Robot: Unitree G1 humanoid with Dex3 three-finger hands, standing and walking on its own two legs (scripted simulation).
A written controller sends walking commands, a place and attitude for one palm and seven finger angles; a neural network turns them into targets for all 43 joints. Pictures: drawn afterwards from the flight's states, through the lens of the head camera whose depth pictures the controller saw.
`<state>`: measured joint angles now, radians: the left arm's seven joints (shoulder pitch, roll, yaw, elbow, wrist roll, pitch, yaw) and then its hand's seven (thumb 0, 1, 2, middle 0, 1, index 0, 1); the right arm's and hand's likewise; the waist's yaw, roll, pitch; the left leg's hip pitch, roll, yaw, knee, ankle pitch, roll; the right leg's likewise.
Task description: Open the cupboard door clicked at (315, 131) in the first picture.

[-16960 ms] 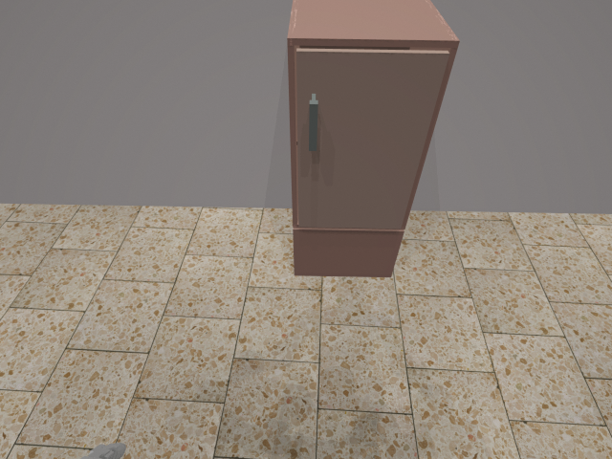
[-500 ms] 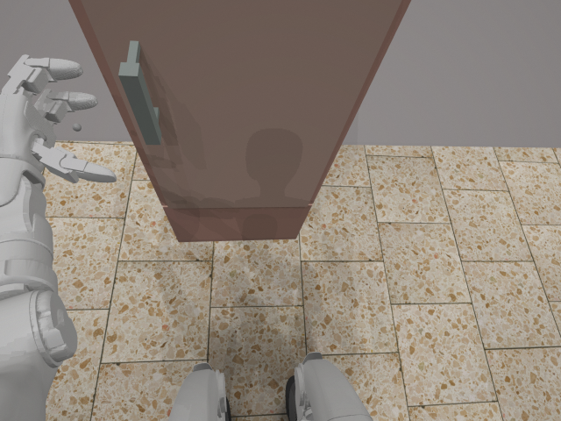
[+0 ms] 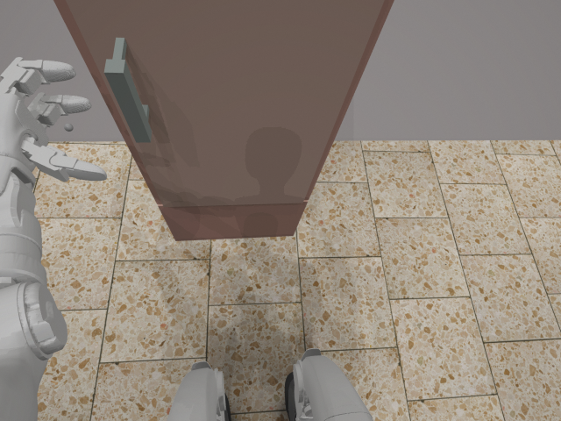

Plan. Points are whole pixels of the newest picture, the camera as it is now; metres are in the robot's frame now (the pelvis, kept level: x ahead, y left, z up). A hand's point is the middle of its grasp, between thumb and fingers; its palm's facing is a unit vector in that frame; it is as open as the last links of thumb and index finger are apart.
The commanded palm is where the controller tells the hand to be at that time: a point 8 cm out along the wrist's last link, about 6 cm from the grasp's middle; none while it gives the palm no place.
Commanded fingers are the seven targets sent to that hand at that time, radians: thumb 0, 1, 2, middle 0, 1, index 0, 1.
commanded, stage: slide the fingers in behind the handle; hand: left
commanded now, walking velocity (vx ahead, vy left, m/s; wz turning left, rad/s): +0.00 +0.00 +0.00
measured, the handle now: (132, 94) +0.55 +0.17 +0.06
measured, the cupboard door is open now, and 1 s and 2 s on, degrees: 0 0 0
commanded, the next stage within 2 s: close the thumb around the handle in 1.62 s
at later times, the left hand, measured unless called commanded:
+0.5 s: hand (94, 127) +0.49 +0.21 +0.06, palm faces +0.00 -1.00 -0.02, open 14.0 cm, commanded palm +0.47 +0.25 +0.06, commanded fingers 0.00 -0.50 0.30 -0.30 -1.20 -0.30 -1.20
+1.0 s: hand (121, 128) +0.50 +0.18 +0.06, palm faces +0.00 -1.00 -0.01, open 14.0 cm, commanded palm +0.47 +0.22 +0.06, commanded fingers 0.00 -0.50 0.30 -0.30 -1.20 -0.30 -1.20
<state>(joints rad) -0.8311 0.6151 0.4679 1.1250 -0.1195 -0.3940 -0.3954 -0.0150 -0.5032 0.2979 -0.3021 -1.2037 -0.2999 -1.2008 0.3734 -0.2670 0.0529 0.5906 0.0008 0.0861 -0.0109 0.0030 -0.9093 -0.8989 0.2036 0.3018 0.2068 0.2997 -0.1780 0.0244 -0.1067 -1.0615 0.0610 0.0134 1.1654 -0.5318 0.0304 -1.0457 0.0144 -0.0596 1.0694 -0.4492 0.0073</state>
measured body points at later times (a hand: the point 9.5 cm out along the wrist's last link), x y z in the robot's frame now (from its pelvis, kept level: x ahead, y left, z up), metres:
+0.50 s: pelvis +0.00 +0.00 +0.00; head +0.14 +0.03 +0.42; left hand +0.49 +0.26 +0.06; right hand +0.03 -0.27 -0.11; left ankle +0.00 +0.10 -0.65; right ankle +0.03 -0.13 -0.65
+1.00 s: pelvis +0.00 +0.00 +0.00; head +0.14 +0.02 +0.43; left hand +0.49 +0.23 +0.06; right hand +0.03 -0.26 -0.11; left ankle +0.00 +0.10 -0.65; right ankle +0.03 -0.13 -0.65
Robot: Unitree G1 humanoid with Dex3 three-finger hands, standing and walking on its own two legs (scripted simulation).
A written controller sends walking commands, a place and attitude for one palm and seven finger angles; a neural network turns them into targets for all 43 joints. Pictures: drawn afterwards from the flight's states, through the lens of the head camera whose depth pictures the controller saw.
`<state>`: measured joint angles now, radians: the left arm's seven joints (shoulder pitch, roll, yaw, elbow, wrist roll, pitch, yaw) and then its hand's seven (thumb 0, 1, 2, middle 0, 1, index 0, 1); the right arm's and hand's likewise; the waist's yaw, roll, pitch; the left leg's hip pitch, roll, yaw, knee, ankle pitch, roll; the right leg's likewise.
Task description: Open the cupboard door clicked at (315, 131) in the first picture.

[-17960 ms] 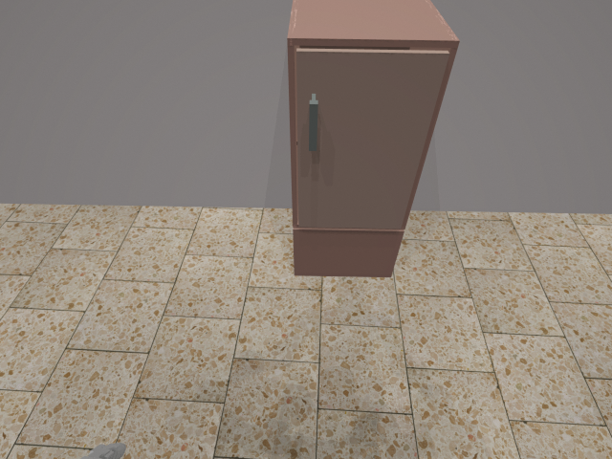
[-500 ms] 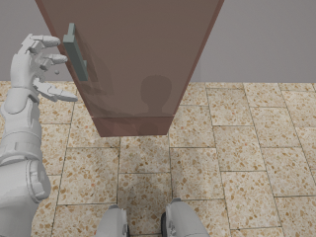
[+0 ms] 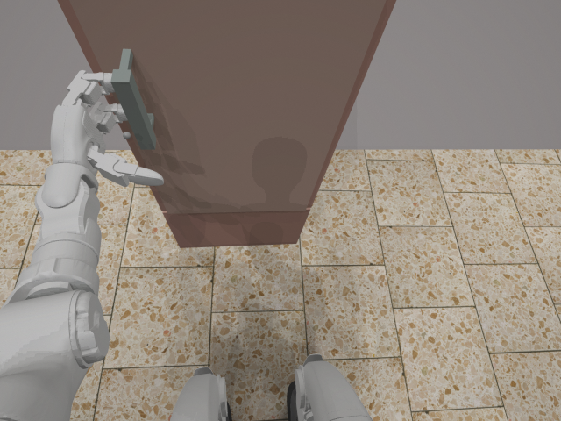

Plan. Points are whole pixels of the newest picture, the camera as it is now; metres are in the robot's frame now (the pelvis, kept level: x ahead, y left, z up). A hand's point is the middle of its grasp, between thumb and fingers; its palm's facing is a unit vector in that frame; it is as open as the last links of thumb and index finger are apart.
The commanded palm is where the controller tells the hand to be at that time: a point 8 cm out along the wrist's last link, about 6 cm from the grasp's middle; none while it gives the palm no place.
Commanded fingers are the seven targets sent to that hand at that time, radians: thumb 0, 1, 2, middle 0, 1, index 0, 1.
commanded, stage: slide the fingers in behind the handle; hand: left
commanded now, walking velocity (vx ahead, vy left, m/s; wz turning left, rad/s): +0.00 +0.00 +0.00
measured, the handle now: (138, 103) +0.55 +0.17 +0.06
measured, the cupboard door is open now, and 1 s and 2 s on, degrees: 0 0 18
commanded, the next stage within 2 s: close the thumb around the handle in 0.62 s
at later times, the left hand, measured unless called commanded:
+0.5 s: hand (137, 135) +0.50 +0.16 +0.05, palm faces -0.01 -1.00 -0.02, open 14.0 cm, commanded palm +0.47 +0.20 +0.06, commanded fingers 0.00 -0.50 0.30 -0.30 -1.20 -0.30 -1.20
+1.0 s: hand (148, 135) +0.50 +0.15 +0.05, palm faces -0.03 -1.00 -0.02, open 11.8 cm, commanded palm +0.47 +0.20 +0.06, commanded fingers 0.00 0.34 0.66 -0.36 -1.29 -0.36 -1.29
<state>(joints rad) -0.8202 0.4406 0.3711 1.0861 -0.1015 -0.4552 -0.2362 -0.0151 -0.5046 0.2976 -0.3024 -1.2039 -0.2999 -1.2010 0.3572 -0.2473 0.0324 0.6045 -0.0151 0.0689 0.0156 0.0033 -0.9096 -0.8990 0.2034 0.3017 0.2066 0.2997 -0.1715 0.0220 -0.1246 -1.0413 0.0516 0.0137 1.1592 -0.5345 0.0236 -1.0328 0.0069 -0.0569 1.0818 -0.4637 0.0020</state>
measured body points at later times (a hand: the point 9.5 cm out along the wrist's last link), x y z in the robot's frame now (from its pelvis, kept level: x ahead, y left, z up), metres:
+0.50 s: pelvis -0.01 +0.00 +0.00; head +0.13 +0.02 +0.42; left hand +0.49 +0.22 +0.06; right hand +0.02 -0.26 -0.12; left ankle +0.00 +0.10 -0.65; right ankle +0.02 -0.13 -0.65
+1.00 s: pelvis +0.00 +0.00 +0.00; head +0.13 +0.02 +0.43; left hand +0.49 +0.20 +0.06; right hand +0.02 -0.26 -0.12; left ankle +0.00 +0.10 -0.65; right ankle +0.02 -0.13 -0.65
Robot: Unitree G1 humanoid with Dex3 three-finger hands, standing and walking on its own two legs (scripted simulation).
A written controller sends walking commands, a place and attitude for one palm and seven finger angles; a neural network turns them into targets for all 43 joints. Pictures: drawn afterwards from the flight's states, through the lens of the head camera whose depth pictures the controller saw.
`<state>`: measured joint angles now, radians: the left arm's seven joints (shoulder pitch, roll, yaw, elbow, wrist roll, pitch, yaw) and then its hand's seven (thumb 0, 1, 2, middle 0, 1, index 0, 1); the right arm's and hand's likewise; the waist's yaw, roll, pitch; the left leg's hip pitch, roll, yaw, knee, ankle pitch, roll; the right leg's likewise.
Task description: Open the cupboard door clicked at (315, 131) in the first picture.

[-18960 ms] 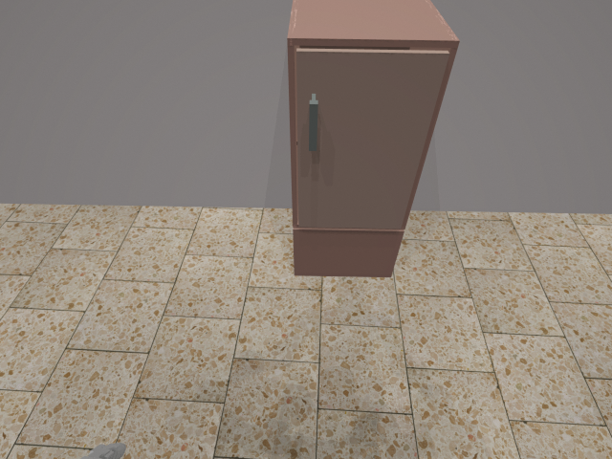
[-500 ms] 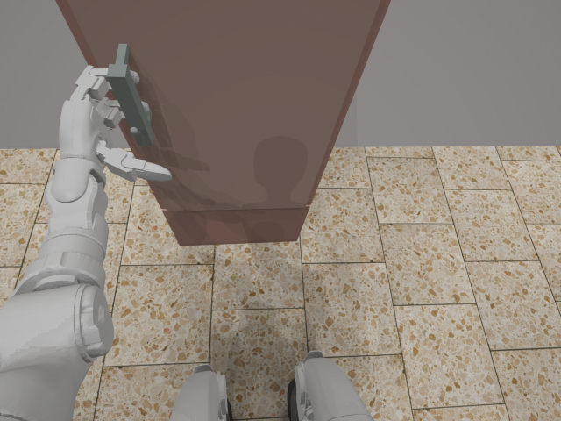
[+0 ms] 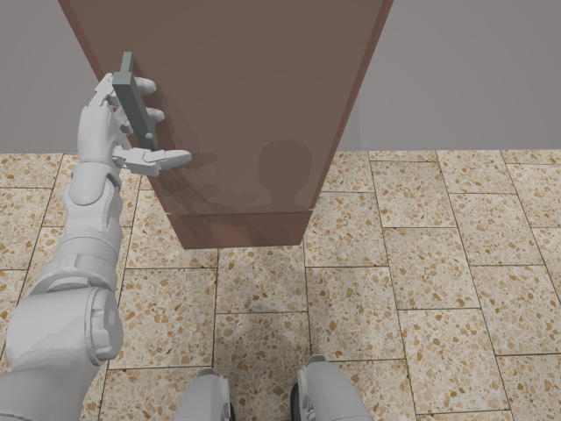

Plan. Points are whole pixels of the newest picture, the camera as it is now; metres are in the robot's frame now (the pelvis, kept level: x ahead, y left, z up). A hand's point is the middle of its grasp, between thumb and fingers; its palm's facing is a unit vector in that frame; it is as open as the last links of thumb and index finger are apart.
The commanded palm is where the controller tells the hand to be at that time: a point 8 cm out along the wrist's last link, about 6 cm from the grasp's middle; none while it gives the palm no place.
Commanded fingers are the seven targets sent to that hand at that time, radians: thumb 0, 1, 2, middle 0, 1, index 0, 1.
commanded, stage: close the thumb around the handle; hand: left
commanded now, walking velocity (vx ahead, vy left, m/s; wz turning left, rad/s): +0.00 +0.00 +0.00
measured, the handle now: (139, 105) +0.55 +0.16 +0.06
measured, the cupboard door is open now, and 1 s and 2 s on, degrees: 0 18 45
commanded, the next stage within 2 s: pull the door open along its arc in 0.42 s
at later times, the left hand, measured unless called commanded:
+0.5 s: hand (154, 134) +0.50 +0.14 +0.05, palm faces -0.04 -1.00 -0.01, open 5.5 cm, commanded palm +0.48 +0.20 +0.06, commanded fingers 0.00 0.90 0.90 -0.40 -1.35 -0.40 -1.35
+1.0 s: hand (172, 193) +0.41 +0.11 +0.06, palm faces +0.07 -0.99 +0.10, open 5.8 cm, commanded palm +0.36 +0.16 +0.06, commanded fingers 0.00 0.90 0.90 -0.40 -1.35 -0.40 -1.35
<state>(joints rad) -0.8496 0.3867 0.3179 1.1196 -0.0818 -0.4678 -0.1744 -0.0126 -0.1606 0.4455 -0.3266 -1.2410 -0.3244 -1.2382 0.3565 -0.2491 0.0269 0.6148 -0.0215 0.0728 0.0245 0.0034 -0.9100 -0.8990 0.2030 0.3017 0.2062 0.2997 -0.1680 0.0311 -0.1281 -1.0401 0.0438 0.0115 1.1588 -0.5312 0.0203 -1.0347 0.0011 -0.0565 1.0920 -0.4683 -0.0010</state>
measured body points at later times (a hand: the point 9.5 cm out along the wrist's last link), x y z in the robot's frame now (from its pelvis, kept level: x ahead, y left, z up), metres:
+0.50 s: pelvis +0.00 -0.01 +0.00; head +0.14 +0.01 +0.43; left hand +0.50 +0.20 +0.06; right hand +0.02 -0.27 -0.12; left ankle +0.00 +0.10 -0.65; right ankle +0.02 -0.12 -0.65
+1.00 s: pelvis +0.02 +0.00 +0.02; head +0.11 +0.00 +0.46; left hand +0.40 +0.17 +0.05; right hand +0.10 -0.25 -0.10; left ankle +0.00 +0.10 -0.65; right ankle +0.02 -0.12 -0.65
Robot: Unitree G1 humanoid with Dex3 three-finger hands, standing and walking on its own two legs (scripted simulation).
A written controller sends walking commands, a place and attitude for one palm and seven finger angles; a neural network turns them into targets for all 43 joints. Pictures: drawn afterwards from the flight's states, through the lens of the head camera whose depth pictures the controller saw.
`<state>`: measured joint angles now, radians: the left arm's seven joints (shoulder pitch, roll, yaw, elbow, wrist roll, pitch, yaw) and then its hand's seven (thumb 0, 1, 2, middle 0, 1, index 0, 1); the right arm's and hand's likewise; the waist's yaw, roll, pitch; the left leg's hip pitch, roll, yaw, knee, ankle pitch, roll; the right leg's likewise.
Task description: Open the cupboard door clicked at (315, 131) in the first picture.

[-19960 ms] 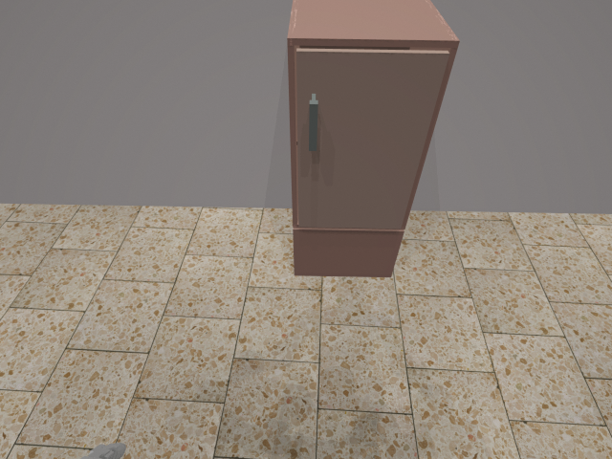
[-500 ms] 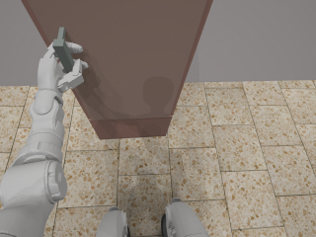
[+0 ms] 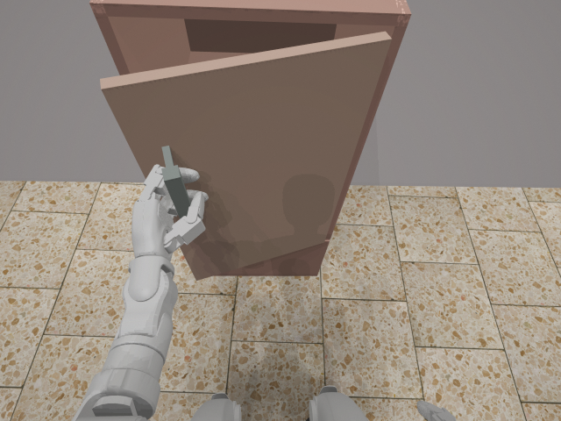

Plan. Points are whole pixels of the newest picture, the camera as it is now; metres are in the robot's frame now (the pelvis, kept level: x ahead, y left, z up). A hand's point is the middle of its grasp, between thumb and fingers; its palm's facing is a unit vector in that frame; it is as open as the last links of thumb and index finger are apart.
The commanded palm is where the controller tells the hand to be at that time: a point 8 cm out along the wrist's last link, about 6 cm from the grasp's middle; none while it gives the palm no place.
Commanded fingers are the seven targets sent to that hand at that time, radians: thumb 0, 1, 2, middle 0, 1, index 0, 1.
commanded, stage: pull the door open along its arc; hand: left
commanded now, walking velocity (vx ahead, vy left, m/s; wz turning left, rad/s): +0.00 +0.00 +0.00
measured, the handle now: (179, 190) +0.44 +0.15 +0.04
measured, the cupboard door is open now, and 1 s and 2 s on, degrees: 18 45 50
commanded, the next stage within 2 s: open thumb and fingers to let go in 0.52 s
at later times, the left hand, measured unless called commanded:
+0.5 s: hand (266, 295) +0.28 +0.02 +0.04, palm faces +0.24 -0.97 -0.03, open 5.8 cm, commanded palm +0.21 +0.05 +0.04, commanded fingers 0.00 0.90 0.90 -0.40 -1.35 -0.40 -1.35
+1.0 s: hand (264, 298) +0.27 +0.02 +0.04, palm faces +0.36 -0.93 -0.03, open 9.8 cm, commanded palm +0.22 +0.05 +0.04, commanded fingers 0.00 -0.50 0.30 -0.30 -1.20 -0.30 -1.20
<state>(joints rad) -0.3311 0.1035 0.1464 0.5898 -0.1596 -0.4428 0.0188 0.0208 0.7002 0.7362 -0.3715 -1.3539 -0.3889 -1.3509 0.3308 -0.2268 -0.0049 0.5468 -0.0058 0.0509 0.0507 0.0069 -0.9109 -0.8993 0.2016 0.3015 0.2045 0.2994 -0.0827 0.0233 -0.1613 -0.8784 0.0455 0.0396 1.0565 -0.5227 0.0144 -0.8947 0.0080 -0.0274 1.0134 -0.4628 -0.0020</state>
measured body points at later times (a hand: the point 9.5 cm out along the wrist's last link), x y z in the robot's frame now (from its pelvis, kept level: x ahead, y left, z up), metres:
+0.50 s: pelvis +0.00 -0.03 +0.00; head +0.05 -0.04 +0.45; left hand +0.26 +0.07 +0.04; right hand +0.20 -0.21 -0.09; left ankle -0.01 +0.11 -0.67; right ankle +0.01 -0.12 -0.67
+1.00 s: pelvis +0.00 -0.06 +0.00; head +0.06 -0.08 +0.44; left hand +0.25 +0.07 +0.04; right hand +0.19 -0.27 -0.11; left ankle -0.01 +0.11 -0.67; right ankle +0.01 -0.12 -0.67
